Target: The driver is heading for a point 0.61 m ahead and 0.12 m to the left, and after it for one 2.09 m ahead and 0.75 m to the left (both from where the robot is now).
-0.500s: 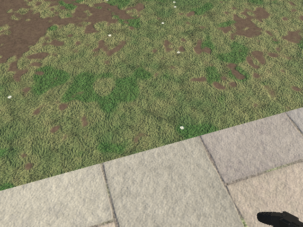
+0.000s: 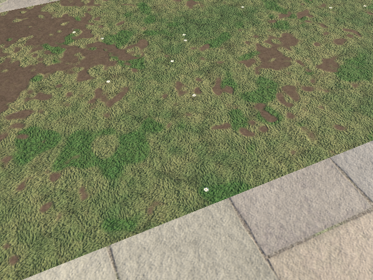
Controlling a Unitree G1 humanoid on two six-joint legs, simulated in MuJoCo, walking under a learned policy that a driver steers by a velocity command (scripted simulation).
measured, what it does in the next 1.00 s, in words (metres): walks ahead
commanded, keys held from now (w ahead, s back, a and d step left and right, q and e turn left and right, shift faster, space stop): no key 0.48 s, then w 0.52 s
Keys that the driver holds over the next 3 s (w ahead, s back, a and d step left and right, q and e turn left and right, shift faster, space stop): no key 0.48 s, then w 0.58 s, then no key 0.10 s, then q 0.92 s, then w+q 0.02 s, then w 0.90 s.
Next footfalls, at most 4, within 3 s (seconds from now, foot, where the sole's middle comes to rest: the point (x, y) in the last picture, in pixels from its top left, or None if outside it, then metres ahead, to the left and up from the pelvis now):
1.20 right None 0.47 -0.12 -0.77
1.70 left None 0.40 0.12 -0.77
2.18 right None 0.51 -0.08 -0.77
2.60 left None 0.52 0.26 -0.77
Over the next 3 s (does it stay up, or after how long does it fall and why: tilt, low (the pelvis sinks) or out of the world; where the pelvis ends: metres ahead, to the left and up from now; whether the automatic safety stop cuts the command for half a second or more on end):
stays up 0.65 0.22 0.01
